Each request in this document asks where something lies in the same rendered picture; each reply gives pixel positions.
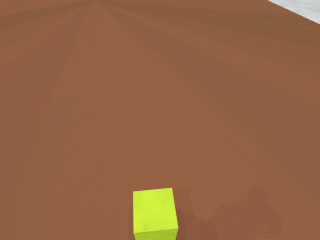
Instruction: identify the carton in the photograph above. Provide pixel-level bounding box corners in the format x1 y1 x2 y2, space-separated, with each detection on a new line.
133 188 178 240

